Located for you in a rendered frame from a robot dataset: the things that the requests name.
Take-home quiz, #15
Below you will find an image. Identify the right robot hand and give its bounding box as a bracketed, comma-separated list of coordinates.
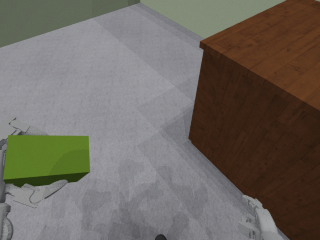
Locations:
[238, 195, 279, 240]

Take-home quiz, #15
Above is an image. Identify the left robot hand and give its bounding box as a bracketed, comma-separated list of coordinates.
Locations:
[0, 115, 68, 209]

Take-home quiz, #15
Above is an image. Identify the left robot forearm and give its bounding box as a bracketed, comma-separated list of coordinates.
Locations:
[0, 203, 14, 240]

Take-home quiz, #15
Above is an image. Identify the sponge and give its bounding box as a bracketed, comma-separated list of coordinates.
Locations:
[3, 135, 90, 188]

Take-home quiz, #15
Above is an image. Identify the table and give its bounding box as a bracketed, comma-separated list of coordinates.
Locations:
[188, 0, 320, 240]

